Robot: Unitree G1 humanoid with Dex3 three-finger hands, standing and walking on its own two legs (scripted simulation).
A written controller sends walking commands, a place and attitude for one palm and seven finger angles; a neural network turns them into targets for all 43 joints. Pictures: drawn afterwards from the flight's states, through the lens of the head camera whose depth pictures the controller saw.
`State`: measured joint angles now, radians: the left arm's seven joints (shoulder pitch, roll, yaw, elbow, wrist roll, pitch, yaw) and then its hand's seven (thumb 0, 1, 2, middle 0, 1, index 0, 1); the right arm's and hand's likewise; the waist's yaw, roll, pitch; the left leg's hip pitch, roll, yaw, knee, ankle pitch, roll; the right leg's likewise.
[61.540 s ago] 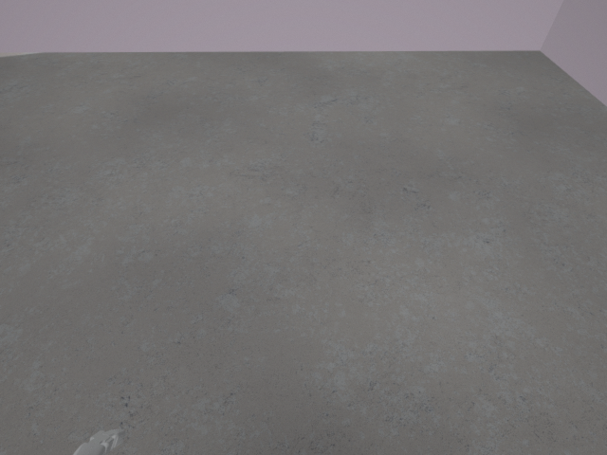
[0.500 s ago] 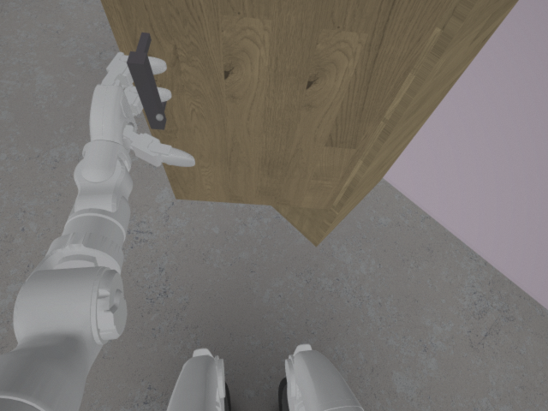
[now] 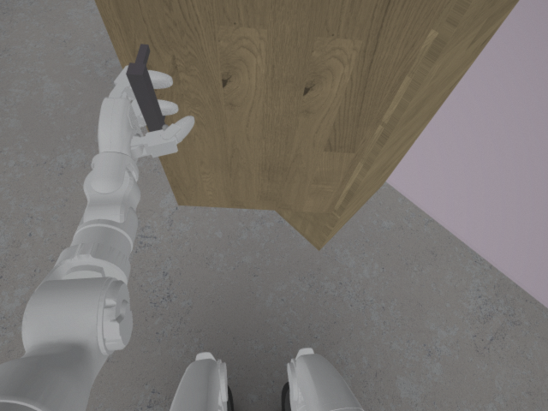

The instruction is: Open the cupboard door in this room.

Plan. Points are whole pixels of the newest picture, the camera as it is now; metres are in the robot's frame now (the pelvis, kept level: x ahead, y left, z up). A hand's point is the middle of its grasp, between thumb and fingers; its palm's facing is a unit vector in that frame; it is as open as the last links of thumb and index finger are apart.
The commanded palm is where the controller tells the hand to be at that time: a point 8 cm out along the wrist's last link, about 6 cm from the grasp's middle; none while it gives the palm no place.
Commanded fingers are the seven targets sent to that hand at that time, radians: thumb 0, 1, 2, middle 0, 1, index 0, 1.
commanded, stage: close the thumb around the handle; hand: left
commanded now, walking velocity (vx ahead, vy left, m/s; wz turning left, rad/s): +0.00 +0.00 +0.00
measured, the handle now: (151, 94) +0.56 +0.14 +0.07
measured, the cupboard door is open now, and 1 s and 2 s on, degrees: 43 71 83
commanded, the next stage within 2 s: pull the door open along its arc in 0.24 s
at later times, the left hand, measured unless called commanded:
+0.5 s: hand (164, 141) +0.48 +0.12 +0.06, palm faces -0.06 -1.00 -0.03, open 5.6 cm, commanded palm +0.44 +0.17 +0.06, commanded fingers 0.00 0.90 0.90 -0.40 -1.35 -0.40 -1.35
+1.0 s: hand (194, 235) +0.34 +0.08 +0.06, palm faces +0.22 -0.98 +0.04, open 6.4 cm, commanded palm +0.29 +0.15 +0.06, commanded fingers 0.00 0.90 0.90 -0.40 -1.35 -0.40 -1.35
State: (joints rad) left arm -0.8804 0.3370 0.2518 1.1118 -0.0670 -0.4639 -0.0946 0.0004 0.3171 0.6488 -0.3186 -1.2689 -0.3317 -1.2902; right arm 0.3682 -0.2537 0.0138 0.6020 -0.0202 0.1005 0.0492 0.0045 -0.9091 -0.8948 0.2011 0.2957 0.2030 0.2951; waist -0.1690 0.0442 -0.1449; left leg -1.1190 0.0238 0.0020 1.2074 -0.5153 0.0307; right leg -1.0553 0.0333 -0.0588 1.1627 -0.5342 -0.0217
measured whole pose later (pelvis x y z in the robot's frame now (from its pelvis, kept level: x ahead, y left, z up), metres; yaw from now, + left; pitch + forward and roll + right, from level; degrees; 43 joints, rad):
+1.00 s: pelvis +0.00 -0.02 +0.02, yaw +0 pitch +17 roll +0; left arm -0.09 -0.02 -0.03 0.40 0.01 -0.48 0.32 0.03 0.63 0.70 -0.40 -1.35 -0.37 -1.33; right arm 0.21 -0.20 0.01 0.50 -0.04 0.07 0.06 0.01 -0.91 -0.90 0.20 0.30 0.20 0.29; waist -0.04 0.01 -0.17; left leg -0.90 0.02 0.03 1.10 -0.49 0.01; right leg -0.86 0.03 -0.03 1.11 -0.53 -0.04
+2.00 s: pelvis +0.01 -0.04 +0.02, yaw +4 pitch +15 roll +0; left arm 0.26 -0.06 -0.30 0.09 0.09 -0.37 0.47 0.01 -0.22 0.42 -0.32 -1.23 -0.32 -1.23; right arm 0.21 -0.20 0.02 0.51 -0.05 -0.05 0.03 0.01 -0.91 -0.90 0.20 0.30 0.20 0.30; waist -0.02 0.04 -0.18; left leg -0.88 -0.01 -0.04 1.11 -0.50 -0.03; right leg -0.83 0.01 -0.09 1.13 -0.57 -0.07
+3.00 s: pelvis +0.00 +0.00 +0.01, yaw +2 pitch +14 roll -1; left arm 0.36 0.06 -0.35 -0.09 0.06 -0.33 0.10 -0.01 -0.50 0.30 -0.18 -0.31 -0.18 -0.32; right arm 0.25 -0.19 0.04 0.36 -0.01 0.04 0.04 0.01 -0.91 -0.90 0.20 0.30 0.20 0.30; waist -0.03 0.04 -0.16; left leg -0.92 -0.01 0.01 1.20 -0.54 0.03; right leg -0.86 0.00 -0.05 1.19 -0.58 -0.02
